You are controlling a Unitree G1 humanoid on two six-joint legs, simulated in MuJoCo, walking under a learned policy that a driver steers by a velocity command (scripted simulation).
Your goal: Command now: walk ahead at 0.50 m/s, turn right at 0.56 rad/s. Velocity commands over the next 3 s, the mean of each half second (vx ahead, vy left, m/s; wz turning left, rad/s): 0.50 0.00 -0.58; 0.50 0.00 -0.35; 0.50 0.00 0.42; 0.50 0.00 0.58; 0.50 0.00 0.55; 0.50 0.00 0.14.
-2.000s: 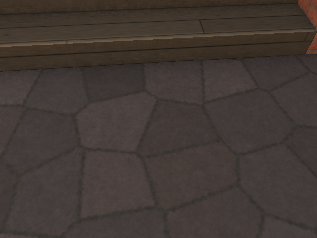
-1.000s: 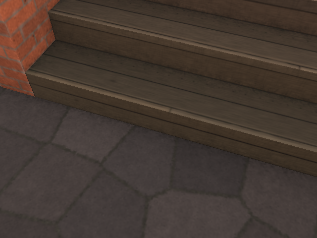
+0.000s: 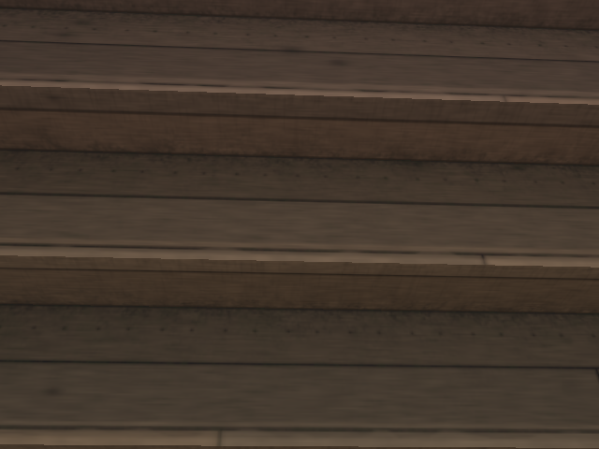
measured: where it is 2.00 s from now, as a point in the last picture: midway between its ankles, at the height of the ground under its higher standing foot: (471, 116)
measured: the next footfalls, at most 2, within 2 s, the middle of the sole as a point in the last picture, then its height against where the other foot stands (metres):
right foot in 0.26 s outside the picture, level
left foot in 0.82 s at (330, 378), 0.18 m higher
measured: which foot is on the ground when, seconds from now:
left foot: down 0.00-0.26, up 0.28-0.80, down 0.82-1.00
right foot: up 0.00-0.24, down 0.26-0.82, up 0.84-1.00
